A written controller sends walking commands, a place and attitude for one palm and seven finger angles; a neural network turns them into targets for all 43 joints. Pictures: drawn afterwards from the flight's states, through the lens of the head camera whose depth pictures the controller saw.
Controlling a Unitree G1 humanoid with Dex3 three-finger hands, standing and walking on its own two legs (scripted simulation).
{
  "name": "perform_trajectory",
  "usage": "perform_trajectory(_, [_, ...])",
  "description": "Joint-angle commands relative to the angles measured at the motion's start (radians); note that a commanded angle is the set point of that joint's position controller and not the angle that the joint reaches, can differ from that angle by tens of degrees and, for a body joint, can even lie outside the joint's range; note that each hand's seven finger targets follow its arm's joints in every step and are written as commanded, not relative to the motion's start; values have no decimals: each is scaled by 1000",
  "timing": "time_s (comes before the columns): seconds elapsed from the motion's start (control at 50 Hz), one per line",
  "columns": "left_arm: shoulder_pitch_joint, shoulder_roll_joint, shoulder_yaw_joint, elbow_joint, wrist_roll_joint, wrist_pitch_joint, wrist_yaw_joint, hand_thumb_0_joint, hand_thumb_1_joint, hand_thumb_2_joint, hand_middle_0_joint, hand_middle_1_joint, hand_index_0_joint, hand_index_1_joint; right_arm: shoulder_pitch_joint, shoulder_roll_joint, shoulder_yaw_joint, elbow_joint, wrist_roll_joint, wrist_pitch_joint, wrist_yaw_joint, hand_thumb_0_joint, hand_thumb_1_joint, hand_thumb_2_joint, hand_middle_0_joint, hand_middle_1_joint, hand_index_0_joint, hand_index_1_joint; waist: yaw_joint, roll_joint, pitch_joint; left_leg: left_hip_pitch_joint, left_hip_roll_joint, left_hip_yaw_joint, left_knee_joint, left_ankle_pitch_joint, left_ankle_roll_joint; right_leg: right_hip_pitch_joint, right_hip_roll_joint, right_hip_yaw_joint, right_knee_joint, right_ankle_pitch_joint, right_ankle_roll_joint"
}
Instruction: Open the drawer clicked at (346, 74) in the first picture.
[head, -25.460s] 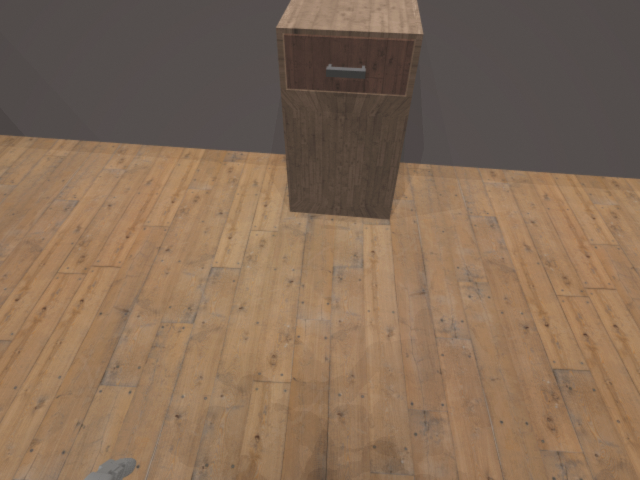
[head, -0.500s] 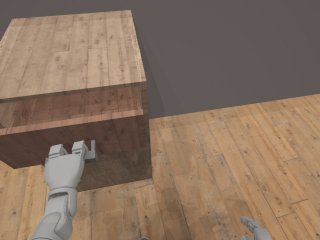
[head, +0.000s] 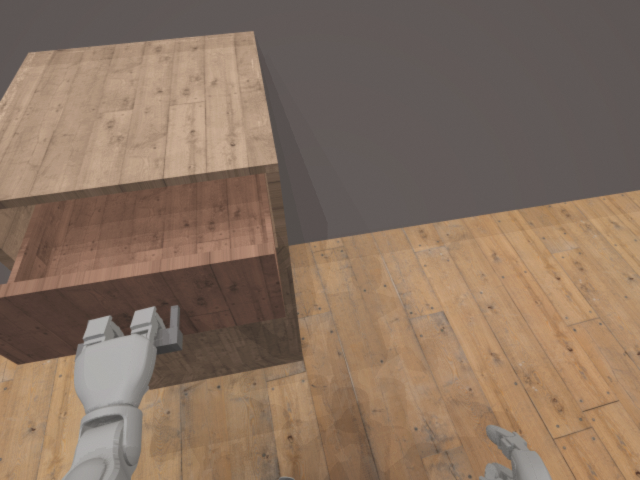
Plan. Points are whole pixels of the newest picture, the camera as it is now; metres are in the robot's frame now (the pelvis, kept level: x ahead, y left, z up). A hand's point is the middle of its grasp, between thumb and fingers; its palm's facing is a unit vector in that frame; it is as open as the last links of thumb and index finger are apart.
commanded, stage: pull the drawer open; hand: left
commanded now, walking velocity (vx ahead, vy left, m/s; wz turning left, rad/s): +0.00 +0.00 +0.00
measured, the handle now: (132, 333) +0.31 +0.28 -0.03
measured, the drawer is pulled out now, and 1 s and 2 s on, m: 0.15 0.26 0.30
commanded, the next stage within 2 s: open the thumb to release the handle in 1.18 s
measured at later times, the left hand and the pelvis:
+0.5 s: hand (132, 428) +0.19 +0.25 -0.04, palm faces -0.03 -0.07 -1.00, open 6.1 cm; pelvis +0.01 +0.00 -0.01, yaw +0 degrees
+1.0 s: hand (126, 473) +0.15 +0.24 -0.04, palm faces -0.07 -0.11 -0.99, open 6.2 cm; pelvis +0.00 +0.00 -0.01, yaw +0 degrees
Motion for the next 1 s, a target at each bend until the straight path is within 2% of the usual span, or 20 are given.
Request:
perform_trajectory(0.0, [68,108,41,-217,-3,-15,49,0,900,900,-400,-1350,-400,-1350,-91,-117,-43,-157,-5,-48,-1,0,-900,-900,200,300,200,300,37,-28,-213,200,29,-40,-106,377,-29,124,-35,21,-100,398,-9])
perform_trajectory(0.12, [197,99,42,-307,-10,-17,59,0,900,900,-400,-1350,-400,-1350,-114,-117,-41,-176,-10,-51,12,0,-900,-900,200,300,200,300,41,-26,-226,222,32,-45,-86,456,-30,128,-40,30,-84,474,-8])
perform_trajectory(0.14, [219,111,56,-313,-9,-16,63,0,900,900,-400,-1350,-400,-1350,-120,-116,-38,-176,-10,-50,14,0,-900,-900,200,300,200,300,50,-27,-233,216,28,-40,-83,448,-29,136,-41,35,-78,486,-5])
perform_trajectory(0.18, [246,104,53,-337,-9,-17,67,0,900,900,-400,-1350,-400,-1350,-130,-116,-37,-179,-12,-50,17,0,-900,-900,200,300,200,300,46,-27,-217,210,28,-42,-80,440,-30,125,-41,35,-75,488,-5])
perform_trajectory(0.2, [276,99,55,-333,-12,-15,68,0,900,900,-400,-1350,-400,-1350,-123,-113,-38,-183,-11,-51,18,0,-900,-900,200,300,200,300,44,-40,-190,197,27,-44,-81,426,-30,125,-39,31,-74,476,-6])
perform_trajectory(0.24, [287,109,64,-363,-1,-17,75,0,900,900,-400,-1350,-400,-1350,-144,-113,-34,-188,-14,-49,20,0,-900,-900,200,300,200,300,52,-15,-206,210,27,-45,-75,437,-32,112,-41,37,-65,468,-7])
perform_trajectory(0.26, [287,92,46,-365,-2,-16,77,0,900,900,-400,-1350,-400,-1350,-132,-112,-36,-188,-13,-50,22,0,-900,-900,200,300,200,300,41,-9,-178,208,29,-48,-74,432,-32,97,-39,25,-65,454,-8])
perform_trajectory(0.28, [302,114,73,-371,1,-16,82,0,900,900,-400,-1350,-400,-1350,-143,-113,-33,-190,-15,-49,23,0,-900,-900,200,300,200,300,56,-14,-199,208,28,-48,-76,428,-34,99,-38,27,-61,441,-8])
perform_trajectory(0.3, [313,93,54,-373,5,-17,84,0,900,900,-400,-1350,-400,-1350,-140,-109,-35,-191,-16,-48,23,0,-900,-900,200,300,200,300,47,-26,-191,213,31,-50,-68,442,-34,93,-38,26,-59,448,-8])
perform_trajectory(0.38, [358,98,64,-400,6,-19,91,0,900,900,-400,-1350,-400,-1350,-154,-107,-31,-199,-19,-48,26,0,-900,-900,200,300,200,300,58,-35,-207,216,30,-50,-58,448,-35,90,-37,27,-49,454,-7])
perform_trajectory(0.56, [468,78,50,-440,2,-22,86,0,900,900,-400,-1350,-400,-1350,-165,-94,-21,-224,-16,-44,30,0,-900,-900,200,300,200,300,70,-27,-160,208,31,-54,-64,422,-37,76,-35,16,-48,400,-11])
perform_trajectory(0.7, [529,80,51,-458,2,-38,81,0,900,900,-400,-1350,-400,-1350,-174,-93,-14,-238,-18,-43,34,0,-900,-900,200,300,200,300,79,-37,-148,185,26,-53,-61,394,-35,72,-34,25,-44,387,-13])
perform_trajectory(0.74, [538,95,64,-482,5,-46,82,0,900,900,-400,-1350,-400,-1350,-182,-95,-9,-243,-22,-43,35,0,-900,-900,200,300,200,300,87,-33,-179,191,25,-51,-56,403,-34,78,-37,36,-38,404,-13])
perform_trajectory(0.76, [582,72,48,-480,2,-48,80,0,900,900,-400,-1350,-400,-1350,-173,-91,-13,-246,-20,-47,37,0,-900,-900,200,300,200,300,86,-24,-154,190,29,-51,-57,411,-35,75,-37,27,-38,402,-14])
perform_trajectory(0.78, [605,83,59,-485,-3,-52,78,0,900,900,-400,-1350,-400,-1350,-177,-93,-9,-248,-23,-47,39,0,-900,-900,200,300,200,300,95,-35,-171,182,25,-47,-54,407,-33,86,-38,29,-36,413,-13])
perform_trajectory(0.8, [614,75,50,-477,-5,-55,74,0,900,900,-400,-1350,-400,-1350,-174,-91,-10,-247,-20,-46,40,0,-900,-900,200,300,200,300,83,-56,-137,165,24,-49,-53,391,-32,81,-37,28,-41,412,-13])
perform_trajectory(0.84, [637,91,69,-507,-3,-67,75,0,900,900,-400,-1350,-400,-1350,-183,-95,-8,-254,-25,-48,43,0,-900,-900,200,300,200,300,98,-37,-163,173,25,-48,-51,401,-32,81,-39,34,-31,410,-15])
perform_trajectory(0.94, [710,95,81,-539,-2,-94,73,0,900,900,-400,-1350,-400,-1350,-186,-92,-7,-264,-30,-52,53,0,-900,-900,200,300,200,300,103,-36,-148,157,28,-50,-39,393,-33,52,-38,32,-19,387,-17])
perform_trajectory(0.96, [733,69,58,-548,-4,-99,71,0,900,900,-400,-1350,-400,-1350,-182,-90,-11,-268,-31,-54,53,0,-900,-900,200,300,200,300,96,-37,-134,150,29,-48,-33,385,-29,50,-39,25,-20,386,-17])
perform_trajectory(0.98, [739,92,82,-549,-1,-105,73,0,900,900,-400,-1350,-400,-1350,-183,-90,-10,-267,-33,-54,54,0,-900,-900,200,300,200,300,102,-38,-149,148,27,-46,-26,375,-30,39,-38,29,-16,376,-17])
